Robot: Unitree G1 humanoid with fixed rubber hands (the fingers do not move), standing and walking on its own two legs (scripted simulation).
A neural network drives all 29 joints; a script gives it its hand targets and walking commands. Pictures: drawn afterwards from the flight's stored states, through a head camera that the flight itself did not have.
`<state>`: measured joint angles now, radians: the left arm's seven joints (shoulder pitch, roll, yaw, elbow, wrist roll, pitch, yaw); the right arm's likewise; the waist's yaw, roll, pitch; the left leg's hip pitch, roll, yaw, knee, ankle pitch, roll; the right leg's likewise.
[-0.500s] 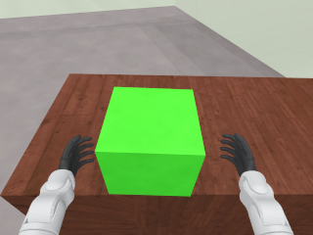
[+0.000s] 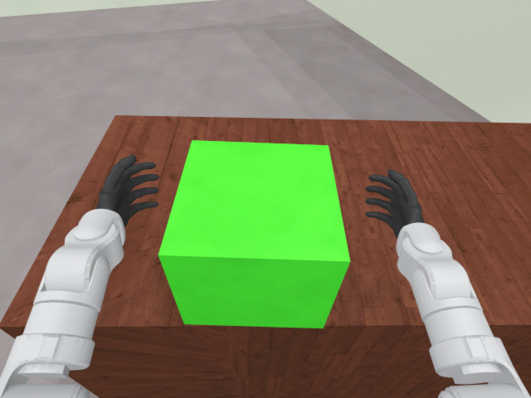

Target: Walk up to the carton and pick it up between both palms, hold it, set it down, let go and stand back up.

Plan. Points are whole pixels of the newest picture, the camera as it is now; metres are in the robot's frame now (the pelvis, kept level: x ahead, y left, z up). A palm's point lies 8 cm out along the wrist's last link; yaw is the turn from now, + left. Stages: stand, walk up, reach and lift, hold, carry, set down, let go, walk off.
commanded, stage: reach and lift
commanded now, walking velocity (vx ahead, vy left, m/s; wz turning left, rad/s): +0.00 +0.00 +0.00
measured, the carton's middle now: (257, 233) +0.43 +0.02 +0.00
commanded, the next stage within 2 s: none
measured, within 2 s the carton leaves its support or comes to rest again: neither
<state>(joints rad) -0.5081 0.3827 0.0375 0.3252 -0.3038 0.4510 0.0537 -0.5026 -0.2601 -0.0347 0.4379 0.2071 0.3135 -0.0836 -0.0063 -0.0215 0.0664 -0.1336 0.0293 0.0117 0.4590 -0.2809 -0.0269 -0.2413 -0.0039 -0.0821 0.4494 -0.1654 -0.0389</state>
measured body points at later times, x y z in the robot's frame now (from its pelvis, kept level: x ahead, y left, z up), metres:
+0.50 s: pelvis +0.01 +0.00 +0.00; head +0.03 +0.01 +0.45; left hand +0.43 +0.23 +0.15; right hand +0.43 -0.21 +0.13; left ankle -0.02 +0.13 -0.74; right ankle +0.05 -0.10 -0.74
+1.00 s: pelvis +0.00 +0.01 -0.01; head +0.06 +0.02 +0.43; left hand +0.42 +0.23 +0.03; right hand +0.42 -0.20 +0.04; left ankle -0.02 +0.13 -0.74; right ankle +0.05 -0.10 -0.74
